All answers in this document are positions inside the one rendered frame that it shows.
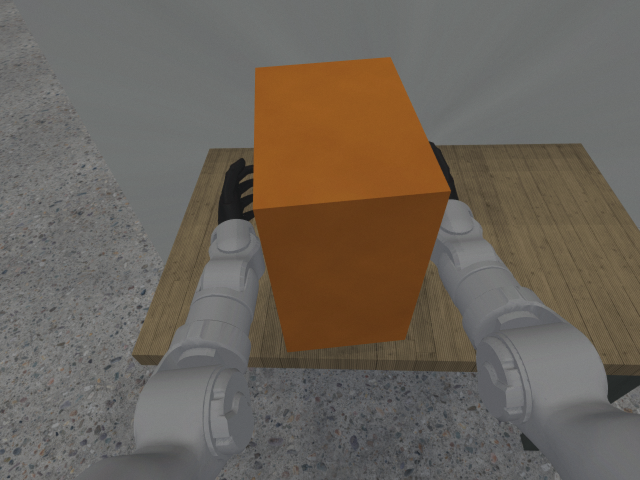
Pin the robot right hand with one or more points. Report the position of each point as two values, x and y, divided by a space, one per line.
446 171

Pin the robot left forearm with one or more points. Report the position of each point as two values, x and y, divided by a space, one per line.
217 327

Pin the right robot upper arm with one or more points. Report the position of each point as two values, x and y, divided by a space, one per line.
548 381

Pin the table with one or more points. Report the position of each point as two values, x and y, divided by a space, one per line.
547 211

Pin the left robot upper arm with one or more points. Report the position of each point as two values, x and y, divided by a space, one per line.
189 422

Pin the robot left hand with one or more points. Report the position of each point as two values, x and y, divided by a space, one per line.
231 205

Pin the carton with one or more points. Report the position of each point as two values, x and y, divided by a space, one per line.
348 199

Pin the robot right forearm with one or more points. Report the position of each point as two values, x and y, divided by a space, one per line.
480 285

